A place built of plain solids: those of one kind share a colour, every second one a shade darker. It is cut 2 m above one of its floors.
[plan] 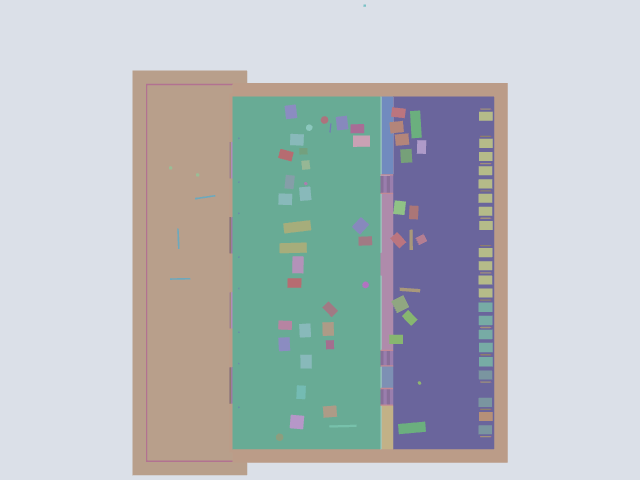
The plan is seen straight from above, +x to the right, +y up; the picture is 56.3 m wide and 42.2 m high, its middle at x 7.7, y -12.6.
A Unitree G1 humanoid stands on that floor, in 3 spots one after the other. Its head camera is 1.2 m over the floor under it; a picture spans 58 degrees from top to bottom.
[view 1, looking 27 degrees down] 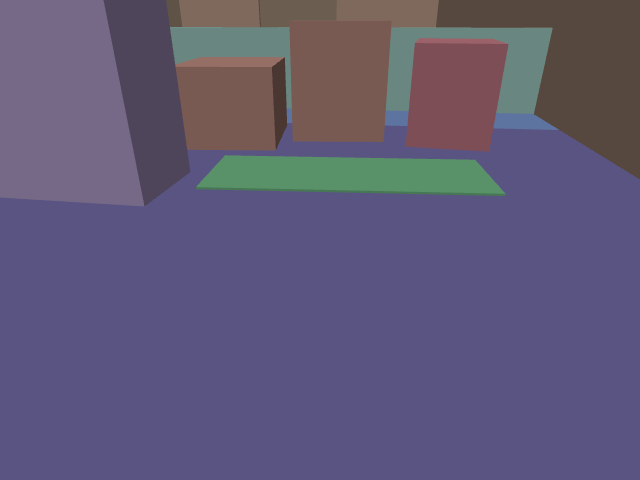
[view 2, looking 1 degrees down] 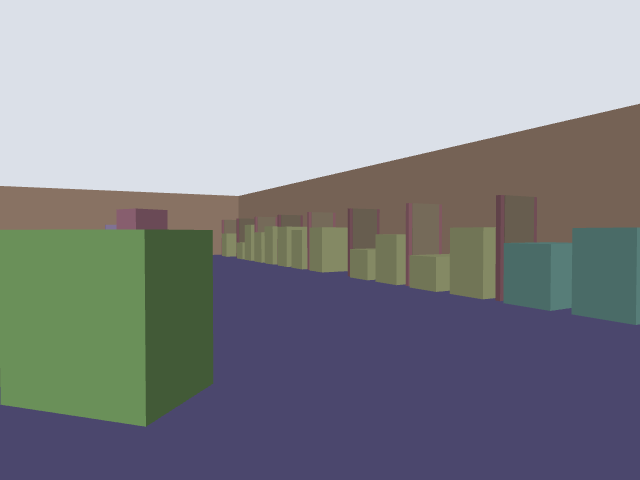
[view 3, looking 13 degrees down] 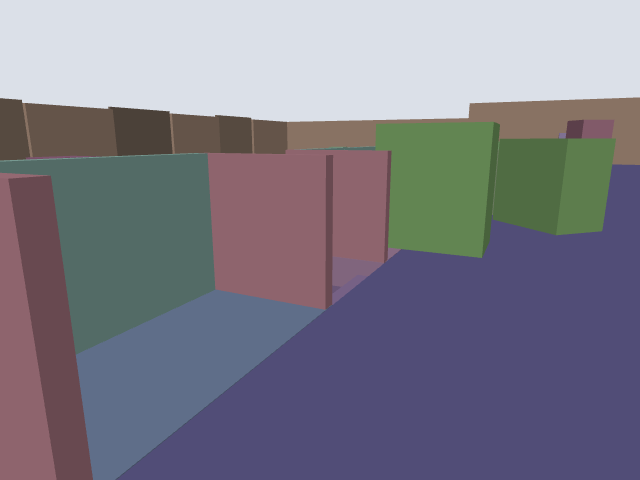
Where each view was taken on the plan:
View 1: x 19.75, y -2.24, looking -173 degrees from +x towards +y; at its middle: floor_bank1a_concrete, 2.64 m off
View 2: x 15.38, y -22.99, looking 61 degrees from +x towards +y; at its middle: load_cartons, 13.02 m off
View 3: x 15.38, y -26.39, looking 116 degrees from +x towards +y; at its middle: rail_notch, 3.03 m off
